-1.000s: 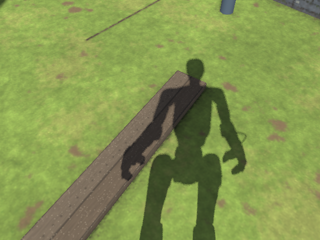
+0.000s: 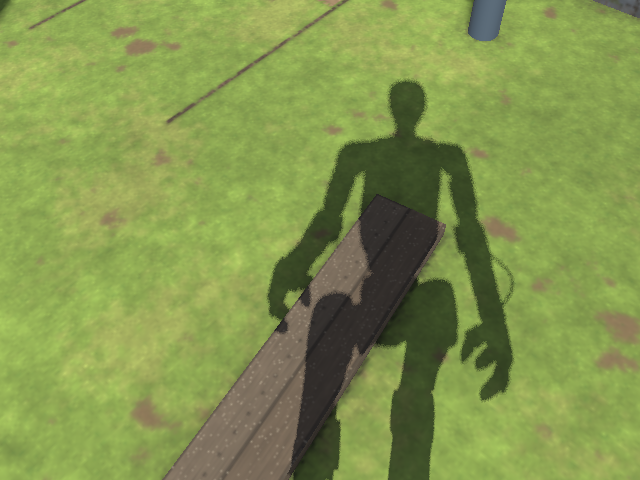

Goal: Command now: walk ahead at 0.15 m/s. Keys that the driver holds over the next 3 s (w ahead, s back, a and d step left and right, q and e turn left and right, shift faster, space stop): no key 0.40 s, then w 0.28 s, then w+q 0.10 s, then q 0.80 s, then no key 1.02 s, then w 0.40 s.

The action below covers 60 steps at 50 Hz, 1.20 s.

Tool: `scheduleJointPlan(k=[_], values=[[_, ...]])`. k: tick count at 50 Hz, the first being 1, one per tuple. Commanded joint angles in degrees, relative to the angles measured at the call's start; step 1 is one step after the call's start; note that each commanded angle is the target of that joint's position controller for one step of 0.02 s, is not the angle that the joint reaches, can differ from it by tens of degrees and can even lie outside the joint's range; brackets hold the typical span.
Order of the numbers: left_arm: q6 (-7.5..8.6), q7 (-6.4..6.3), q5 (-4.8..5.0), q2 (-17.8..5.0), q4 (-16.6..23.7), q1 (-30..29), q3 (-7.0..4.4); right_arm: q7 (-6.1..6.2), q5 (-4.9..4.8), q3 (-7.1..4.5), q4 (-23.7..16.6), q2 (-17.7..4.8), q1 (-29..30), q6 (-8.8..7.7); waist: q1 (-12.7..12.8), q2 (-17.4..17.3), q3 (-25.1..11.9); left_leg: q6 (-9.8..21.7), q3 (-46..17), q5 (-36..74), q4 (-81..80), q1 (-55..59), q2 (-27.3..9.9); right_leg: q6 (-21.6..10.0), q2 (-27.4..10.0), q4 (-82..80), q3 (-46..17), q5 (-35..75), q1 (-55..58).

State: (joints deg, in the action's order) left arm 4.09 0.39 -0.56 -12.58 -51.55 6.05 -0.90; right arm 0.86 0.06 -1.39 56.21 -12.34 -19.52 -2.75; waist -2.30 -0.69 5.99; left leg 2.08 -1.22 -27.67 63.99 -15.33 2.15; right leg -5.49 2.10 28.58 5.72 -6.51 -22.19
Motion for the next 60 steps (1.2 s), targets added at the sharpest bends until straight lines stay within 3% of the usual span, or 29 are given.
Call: scheduleJointPlan(k=[1, 4, 9, 13, 15, 16, 17, 18, 20, 22, 24, 26, 29, 31, 33, 35, 36, 37, 38, 39, 41, 45, 51, 55, 56, 57, 58, 59, 60], values=[[0.17, -1.02, 0.62, -3.0, -0.2, 5.3, -0.19, -0.44, 1.95, -1.04, -0.3, -3.9, -6.8, 1.69, -0.2, 4.1, -8.5, -1.0, -2.1, 4.4, -0.8, -3.8, -4.2, -7.5, -16.1, -12.3, -13.2, 36.5, 10.4], [0.96, -0.83, -0.32, -4.4, -1.3, 5.4, -0.07, -0.41, 1.54, -0.5, 1.5, -1.4, -8.3, 3.54, -2.1, 4.7, -9.9, -1.8, -0.2, 6.1, -7.9, 2.6, -3.4, -7.0, -14.1, -13.6, -8.8, 34.2, 5.2], [-0.69, -0.96, -0.71, -6.0, -3.0, 8.2, -0.32, 0.67, 1.58, -0.33, 1.4, -2.6, -0.9, 4.97, 0.8, 6.8, -7.7, -1.6, 1.4, 7.8, -21.2, 2.1, -4.1, -5.7, -13.2, -17.7, -11.6, 0.0, 3.9], [-2.19, -1.46, -0.34, -5.4, -3.9, 8.5, -0.32, 1.03, 1.32, 0.26, 2.9, -1.4, 0.0, 4.34, 0.9, 4.5, -4.4, -1.0, 2.4, 10.4, -31.3, 5.1, -3.6, -4.9, -13.3, -17.8, -14.6, -14.3, 2.0], [-2.48, -1.59, -0.14, -4.2, -4.5, 9.5, 0.0, 1.34, 1.53, 0.63, 3.9, -1.7, -1.0, 3.4, 0.6, 1.8, -3.0, -0.2, -0.3, 16.5, -41.9, 9.5, -5.7, -1.4, -11.8, -16.3, -14.7, -16.5, 0.6], [-2.42, -1.53, -0.09, -3.5, -4.6, 10.4, 0.06, 1.52, 2.03, 0.58, 4.1, -3.3, -2.1, 2.69, 1.5, 0.0, -2.8, 0.4, -4.5, 17.9, -44.5, 10.3, -9.5, 0.3, -10.1, -13.9, -13.8, -14.3, 0.9], [-2.66, -1.35, 0.58, -1.9, -5.3, 13.0, 0.12, 1.38, 1.0, 0.38, 4.5, -4.7, 0.7, 2.3, 4.7, -6.0, -0.5, 1.5, -7.2, 15.7, -45.2, 2.7, -10.5, 1.4, -5.5, -13.4, -9.4, -9.7, 4.5], [-2.73, -1.4, 0.23, -2.4, -6.4, 13.0, 0.07, 1.0, 0.61, 0.92, 4.5, -2.4, 1.6, 1.8, 4.3, -5.3, -1.0, 1.0, -6.8, 14.2, -46.7, -1.2, -10.2, 1.6, -5.3, -11.7, -8.7, -4.8, 11.2], [-2.7, -1.59, 0.05, -2.7, -7.4, 13.3, -0.09, 0.97, 0.31, 1.06, 5.0, -1.9, 1.8, 1.29, 4.1, -3.9, -2.8, -0.1, -4.7, 15.5, -46.9, -1.0, -8.6, 1.3, -6.4, -10.7, -9.3, -1.0, 15.6], [-2.78, -1.51, -0.13, -3.8, -7.7, 13.1, -0.59, 1.17, 0.56, 0.51, 5.7, -2.9, -0.4, 1.37, 3.5, -2.7, -3.8, 1.0, -3.6, 5.8, -45.7, 0.8, -6.6, 0.2, -5.0, -9.0, -8.6, -11.8, 13.5], [-3.13, -1.2, -0.21, -4.0, -7.3, 12.4, -1.09, 0.85, 1.01, -0.11, 5.2, -3.7, -1.2, 1.8, 2.9, -1.3, 0.1, 3.5, -5.2, -7.8, -45.5, -1.2, -6.5, -1.1, -3.9, -8.1, -8.7, -26.4, 7.1], [-2.81, -0.76, -0.25, -2.2, -6.3, 10.6, -0.92, 0.58, 0.93, -0.47, 5.2, -3.7, -3.5, 1.75, 1.5, -2.3, 3.5, 5.8, -9.8, -13.0, -47.7, -0.3, -9.0, -1.2, -3.2, -5.2, -8.6, -28.1, 1.0], [-1.29, 0.11, -1.49, -0.6, -3.6, 6.0, -0.85, 0.7, 1.08, -2.18, 6.6, -7.0, -7.7, 1.02, -0.6, -8.6, 3.4, 11.3, -23.0, -12.4, -55.9, 9.2, -19.4, 0.0, -1.1, 8.1, -2.3, -14.9, -8.1], [-0.37, 0.56, -1.26, -2.3, -2.2, 5.2, -1.52, 0.53, 1.31, -2.63, 6.5, -7.1, -7.3, 0.38, 0.1, -7.3, 2.6, 12.2, -23.4, -7.2, -56.0, 10.0, -21.1, -0.2, -3.1, 11.5, -3.9, -16.9, -9.4], [0.35, 0.9, -0.68, -1.9, -2.1, 6.2, -1.78, 0.27, 1.01, -2.71, 5.9, -6.2, -4.7, -0.1, 1.8, -5.9, 2.4, 10.2, -17.8, -1.3, -54.6, 8.8, -18.3, -0.1, -3.1, 7.6, -3.2, -16.3, -5.1], [0.85, 0.83, -0.15, -0.8, -4.4, 13.1, -2.06, 0.02, 0.39, -2.92, 5.0, -6.0, -1.0, -0.21, 5.7, -4.3, 1.3, 7.7, -10.6, 6.5, -49.3, -0.3, -13.3, 0.4, 0.0, -1.8, 0.1, -9.8, 11.1], [1.08, 0.39, -0.17, -2.0, -6.7, 19.6, -2.8, -0.1, 0.43, -2.81, 4.5, -5.3, 0.1, -0.44, 8.2, -1.6, -0.8, 6.2, -7.5, 9.7, -43.2, -7.5, -10.3, 0.5, -0.2, -4.4, -1.8, -9.0, 22.9], [1.58, -0.6, -1.04, -6.9, -7.9, 27.5, -4.22, -0.62, 0.12, -1.98, 2.4, -2.4, 2.8, -1.0, 11.9, 9.2, -3.5, 3.3, -0.6, 10.3, -26.6, -16.8, -4.0, -1.6, -11.7, -13.8, -17.8, -19.8, 32.7], [1.07, -0.95, -1.04, -12.6, -9.3, 32.8, -5.59, -0.85, 0.4, -1.58, 0.1, -0.5, 2.7, -1.32, 11.7, 19.9, -5.0, 2.0, 5.4, -1.6, -10.8, -26.9, 1.5, -6.3, -23.9, -20.8, -36.7, -25.5, 36.5], [0.52, -1.22, -1.43, -7.9, -8.6, 28.7, -4.33, -0.86, 1.95, -2.58, 0.1, -4.4, 5.0, -0.89, 9.0, 8.3, -1.5, 3.4, -0.1, -1.2, -1.8, -28.2, -2.6, -6.9, -24.7, -19.3, -34.7, -23.5, 30.5], [0.94, -1.33, -1.15, -4.6, -5.6, 19.3, -3.08, -1.43, 1.15, -2.18, 1.5, -1.0, 2.6, -0.88, 3.9, 1.9, 1.3, 3.3, -2.3, 7.3, 0.0, -24.3, -5.1, -4.3, -20.7, -18.6, -22.0, -2.6, 22.9], [1.61, -2.51, -0.61, -3.0, -5.3, 18.9, -1.82, -1.56, 1.44, -2.7, 0.6, -0.5, 2.7, 1.14, 1.4, 4.8, -3.6, 1.3, 2.9, 12.5, 1.7, -21.8, -3.4, -1.2, -16.1, -12.1, -4.9, 39.1, 24.0], [0.49, -4.17, -0.26, -2.8, -5.3, 17.5, -1.11, -2.21, 1.74, -0.94, -5.1, 1.9, 12.8, 2.16, 1.5, 7.2, -0.8, 1.3, 8.4, 18.7, -18.9, -15.3, -1.9, -0.2, -13.3, -9.7, 4.2, 42.4, 18.0], [-0.73, -4.83, 0.24, -5.6, -5.5, 19.9, -2.11, -1.35, 1.54, -1.92, -4.0, -1.3, 6.9, 1.97, 0.2, 5.1, -8.1, 4.6, 13.4, 17.7, -26.3, -2.6, 4.3, 0.7, -13.6, 9.1, 5.0, 56.1, 21.3], [-1.0, -4.31, 0.62, -6.4, -5.2, 20.1, -2.41, -1.17, 1.55, -2.65, -3.4, -2.8, 4.2, 1.64, -1.0, 2.0, -10.7, 6.5, 14.1, 23.8, -32.2, 3.7, 5.3, 2.0, -12.7, 17.8, 5.5, 50.5, 19.4], [-0.85, -3.41, 1.51, -7.2, -4.0, 17.1, -2.77, -0.76, 1.16, -3.91, -2.4, -4.9, -0.8, 1.68, -5.1, -0.8, -14.3, 11.5, 9.5, 36.1, -37.7, 16.8, 2.1, 5.0, -9.7, 31.2, 6.5, 33.1, 9.5], [-0.58, -2.23, 1.16, -4.5, -0.1, 11.6, -2.25, 0.05, 0.42, -5.28, -2.0, -8.9, -2.8, 2.22, -6.5, -10.6, -16.8, 19.8, -9.2, 54.7, -37.9, 31.8, -11.6, 7.4, -2.8, 47.5, 3.6, -23.3, -11.6], [-0.53, -1.77, -0.66, -4.5, 2.2, 9.4, -2.12, 0.78, 0.67, -5.48, -4.4, -10.8, 0.5, 2.97, -3.7, -0.8, -18.0, 21.7, -16.2, 59.6, -36.5, 26.1, -17.7, 6.8, -5.5, 52.9, -6.8, -25.6, -11.9], [-0.72, -1.33, 0.05, -3.4, 3.1, 8.4, -2.0, 1.44, 1.13, -5.25, -6.2, -10.1, 4.6, 3.56, -2.2, 1.3, -15.1, 22.7, -17.2, 51.1, -39.2, 18.5, -17.4, 6.8, -5.8, 52.2, -8.6, -23.7, -11.9]])
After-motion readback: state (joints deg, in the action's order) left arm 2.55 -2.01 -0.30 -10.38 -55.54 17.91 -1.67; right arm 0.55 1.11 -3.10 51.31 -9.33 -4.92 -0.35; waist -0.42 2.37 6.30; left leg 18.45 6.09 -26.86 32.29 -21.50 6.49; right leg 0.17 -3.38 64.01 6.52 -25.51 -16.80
